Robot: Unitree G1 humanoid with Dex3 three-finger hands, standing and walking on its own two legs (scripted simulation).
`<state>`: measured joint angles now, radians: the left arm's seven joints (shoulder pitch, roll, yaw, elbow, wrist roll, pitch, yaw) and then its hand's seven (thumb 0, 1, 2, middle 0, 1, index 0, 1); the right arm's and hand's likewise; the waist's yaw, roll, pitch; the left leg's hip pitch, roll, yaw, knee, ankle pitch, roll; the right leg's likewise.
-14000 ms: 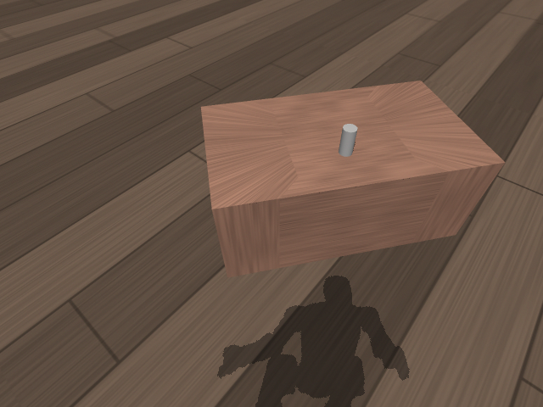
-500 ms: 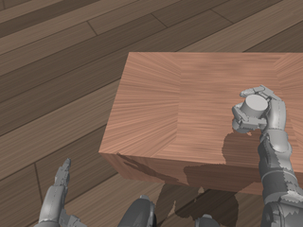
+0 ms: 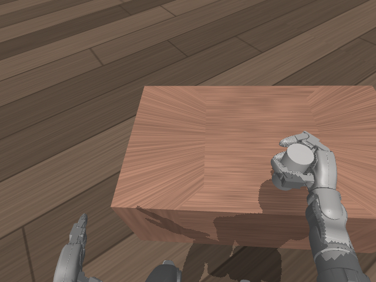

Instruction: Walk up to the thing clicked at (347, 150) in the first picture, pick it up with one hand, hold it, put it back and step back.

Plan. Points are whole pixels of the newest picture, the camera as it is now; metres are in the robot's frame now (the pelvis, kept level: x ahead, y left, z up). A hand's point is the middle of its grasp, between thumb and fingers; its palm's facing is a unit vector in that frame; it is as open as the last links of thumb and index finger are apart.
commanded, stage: lift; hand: right
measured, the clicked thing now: (290, 168) +0.37 -0.17 +0.02
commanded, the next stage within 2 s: hold in 0.42 s
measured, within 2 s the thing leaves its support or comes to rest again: neither
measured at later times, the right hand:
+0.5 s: hand (294, 165) +0.35 -0.16 +0.06, palm faces +0.09 +1.00 +0.01, open 7.2 cm
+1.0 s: hand (302, 165) +0.34 -0.17 +0.08, palm faces +0.10 +0.99 +0.01, open 7.2 cm
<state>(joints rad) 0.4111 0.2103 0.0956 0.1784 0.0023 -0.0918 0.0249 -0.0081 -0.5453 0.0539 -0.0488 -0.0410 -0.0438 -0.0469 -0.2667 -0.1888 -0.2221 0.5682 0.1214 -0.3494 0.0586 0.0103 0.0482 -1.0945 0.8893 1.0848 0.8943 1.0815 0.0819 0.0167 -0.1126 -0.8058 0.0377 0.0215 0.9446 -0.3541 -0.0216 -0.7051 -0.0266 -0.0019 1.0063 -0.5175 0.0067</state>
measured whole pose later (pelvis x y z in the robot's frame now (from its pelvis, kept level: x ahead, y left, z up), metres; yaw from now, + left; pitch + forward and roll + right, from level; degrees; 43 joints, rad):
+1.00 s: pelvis +0.01 +0.00 +0.03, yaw +0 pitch +6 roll +0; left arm 0.35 0.22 0.11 0.32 -0.03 -0.07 0.05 -0.01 -0.54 0.05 -0.06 -0.05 -0.06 -0.06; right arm -0.11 -0.18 -0.16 0.40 0.16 -0.29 0.06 0.01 0.05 -1.10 0.89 1.08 0.90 1.08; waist 0.04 0.01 -0.07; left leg -0.59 0.04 0.02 0.79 -0.32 -0.02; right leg -0.48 -0.02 -0.01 0.83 -0.46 0.01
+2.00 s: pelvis +0.01 +0.00 +0.03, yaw +0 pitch +5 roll +0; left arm 0.32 0.21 0.09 0.39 -0.02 -0.09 0.05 -0.01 -0.53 0.05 -0.06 -0.06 -0.06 -0.05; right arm -0.12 -0.19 -0.16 0.45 0.18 -0.32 0.09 0.01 0.05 -1.10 0.89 1.08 0.90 1.08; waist 0.04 0.01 -0.05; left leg -0.54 0.04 0.02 0.74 -0.29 -0.02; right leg -0.43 -0.02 -0.01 0.78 -0.43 0.01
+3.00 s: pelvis +0.01 +0.00 +0.03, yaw +0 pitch +6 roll +0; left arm 0.33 0.21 0.08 0.37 -0.02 -0.09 0.05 -0.01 -0.54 0.05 -0.06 -0.05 -0.06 -0.05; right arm -0.13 -0.19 -0.16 0.46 0.18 -0.33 0.10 0.01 0.05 -1.10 0.89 1.08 0.90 1.08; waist 0.04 0.01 -0.05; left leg -0.55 0.04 0.02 0.75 -0.29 -0.02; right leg -0.44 -0.02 -0.01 0.78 -0.44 0.01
